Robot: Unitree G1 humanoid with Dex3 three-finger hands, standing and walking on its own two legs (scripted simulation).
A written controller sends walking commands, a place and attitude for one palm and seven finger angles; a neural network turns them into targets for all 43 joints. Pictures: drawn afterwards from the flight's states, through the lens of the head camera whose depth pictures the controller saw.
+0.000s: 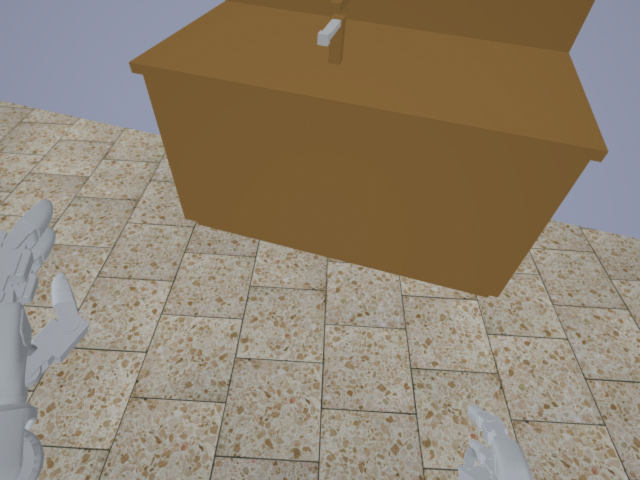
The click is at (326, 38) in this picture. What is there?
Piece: tap's lever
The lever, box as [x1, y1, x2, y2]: [317, 30, 330, 46]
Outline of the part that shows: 320,30 318,32 317,44 327,46 329,43 330,32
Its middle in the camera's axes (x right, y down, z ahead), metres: +0.01 -0.52 +1.00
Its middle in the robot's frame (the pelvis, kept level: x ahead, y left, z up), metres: +1.11 +0.07 +0.10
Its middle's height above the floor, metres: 0.87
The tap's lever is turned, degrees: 0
